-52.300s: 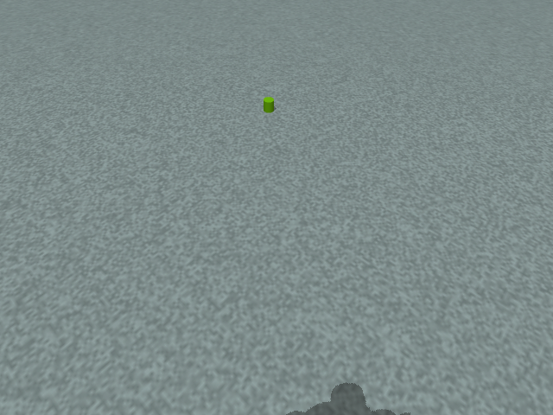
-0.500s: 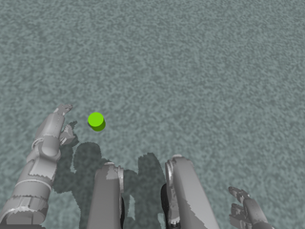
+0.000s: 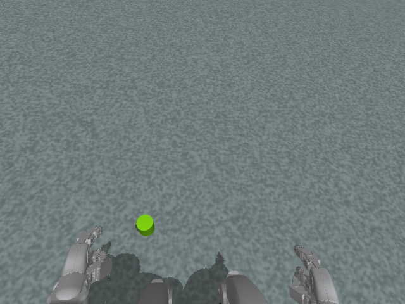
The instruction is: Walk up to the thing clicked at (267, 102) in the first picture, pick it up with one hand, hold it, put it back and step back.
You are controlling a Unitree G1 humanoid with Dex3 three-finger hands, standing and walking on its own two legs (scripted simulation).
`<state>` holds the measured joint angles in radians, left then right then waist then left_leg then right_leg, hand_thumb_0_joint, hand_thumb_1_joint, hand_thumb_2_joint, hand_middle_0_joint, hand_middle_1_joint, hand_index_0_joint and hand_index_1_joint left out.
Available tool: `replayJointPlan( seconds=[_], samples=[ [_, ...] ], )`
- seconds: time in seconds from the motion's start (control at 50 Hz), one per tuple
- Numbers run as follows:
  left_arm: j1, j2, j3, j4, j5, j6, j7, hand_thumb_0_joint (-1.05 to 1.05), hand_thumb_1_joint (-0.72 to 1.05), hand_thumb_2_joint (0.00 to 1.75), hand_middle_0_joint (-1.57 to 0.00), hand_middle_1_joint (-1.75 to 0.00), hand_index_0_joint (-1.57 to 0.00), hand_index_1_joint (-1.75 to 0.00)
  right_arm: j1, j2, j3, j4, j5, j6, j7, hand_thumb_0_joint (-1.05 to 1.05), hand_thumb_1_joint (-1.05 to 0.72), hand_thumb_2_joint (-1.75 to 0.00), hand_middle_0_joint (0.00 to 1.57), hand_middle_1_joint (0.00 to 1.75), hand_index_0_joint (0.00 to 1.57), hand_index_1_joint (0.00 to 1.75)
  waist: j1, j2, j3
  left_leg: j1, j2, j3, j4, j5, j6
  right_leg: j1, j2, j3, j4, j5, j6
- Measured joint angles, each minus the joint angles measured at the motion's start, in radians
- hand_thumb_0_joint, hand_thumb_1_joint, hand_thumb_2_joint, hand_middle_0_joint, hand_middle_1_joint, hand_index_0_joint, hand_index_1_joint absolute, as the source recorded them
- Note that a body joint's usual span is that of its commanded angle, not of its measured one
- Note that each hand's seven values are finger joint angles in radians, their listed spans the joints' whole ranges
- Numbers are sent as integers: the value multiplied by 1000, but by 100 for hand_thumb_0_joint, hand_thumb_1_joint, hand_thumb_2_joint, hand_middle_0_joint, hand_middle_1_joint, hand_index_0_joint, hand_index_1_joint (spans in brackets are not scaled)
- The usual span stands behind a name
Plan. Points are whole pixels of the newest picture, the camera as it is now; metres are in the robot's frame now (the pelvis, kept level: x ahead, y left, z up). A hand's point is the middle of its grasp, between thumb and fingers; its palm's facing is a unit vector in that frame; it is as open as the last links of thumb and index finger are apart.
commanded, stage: home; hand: left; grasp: from above
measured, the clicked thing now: (145, 225) +0.50 +0.18 -0.63
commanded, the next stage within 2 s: none
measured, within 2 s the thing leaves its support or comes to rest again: neither
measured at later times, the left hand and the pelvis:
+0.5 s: hand (85, 285) +0.19 +0.19 +0.00, palm faces +0.07 -0.98 -0.20, open 7.4 cm; pelvis +0.04 +0.00 +0.05, yaw +1 degrees
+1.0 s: hand (89, 280) +0.20 +0.18 +0.00, palm faces +0.06 -0.98 -0.20, open 7.4 cm; pelvis +0.04 +0.00 +0.05, yaw +1 degrees
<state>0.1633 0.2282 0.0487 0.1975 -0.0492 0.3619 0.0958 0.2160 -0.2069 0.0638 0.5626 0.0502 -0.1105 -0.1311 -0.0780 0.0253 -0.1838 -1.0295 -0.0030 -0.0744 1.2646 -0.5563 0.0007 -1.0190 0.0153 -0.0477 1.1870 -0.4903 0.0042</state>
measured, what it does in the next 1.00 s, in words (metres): rises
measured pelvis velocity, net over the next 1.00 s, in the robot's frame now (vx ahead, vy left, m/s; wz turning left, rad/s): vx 0.04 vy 0.00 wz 0.01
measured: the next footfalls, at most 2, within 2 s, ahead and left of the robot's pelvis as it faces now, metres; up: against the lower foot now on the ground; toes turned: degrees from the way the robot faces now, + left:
none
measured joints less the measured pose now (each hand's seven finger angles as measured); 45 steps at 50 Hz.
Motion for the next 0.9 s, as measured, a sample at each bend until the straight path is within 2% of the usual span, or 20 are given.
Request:
replayJointPlan(
  seconds=[0.2, 0.32, 0.52, 0.68, 0.9],
  samples=[
    [267, -6, -13, -234, -15, 49, -22, 2, 90, 90, -20, -30, -20, -30, 85, -10, -17, -40, -12, -34, -38, 2, -91, -90, 20, 30, 20, 30, 13, 20, -1, 258, 6, 6, -208, 41, 6, 262, 3, 7, -216, 45, 4],
    [353, -4, -16, -315, -14, 64, -46, 2, 90, 90, -20, -30, -20, -30, 89, -10, -21, -53, -20, -62, -49, 2, -91, -90, 20, 30, 20, 30, 29, 30, -8, 336, 3, 7, -260, 48, 10, 341, 0, 8, -267, 50, 7],
    [336, -6, -19, -304, -2, 78, -76, 2, 90, 90, -20, -30, -20, -30, 58, -10, -17, -56, -34, -107, -46, 2, -90, -90, 20, 30, 20, 30, 47, 14, 12, 359, -1, 1, -263, 45, 7, 365, -4, 2, -264, 41, 5],
    [338, -4, -23, -320, 5, 73, -75, 2, 90, 90, -20, -30, -20, -30, 63, -13, -20, -43, -37, -112, -42, 2, -90, -90, 20, 30, 21, 30, 45, 10, 20, 361, 1, 0, -261, 41, 5, 366, -3, 2, -262, 38, 4],
    [335, -4, -16, -313, -4, 76, -74, 2, 90, 90, -20, -30, -20, -30, 86, -13, -22, -32, -35, -106, -40, 2, -90, -90, 20, 30, 20, 30, 38, 19, 17, 357, 2, 4, -260, 39, 5, 360, -1, 5, -259, 35, 4]
  ],
)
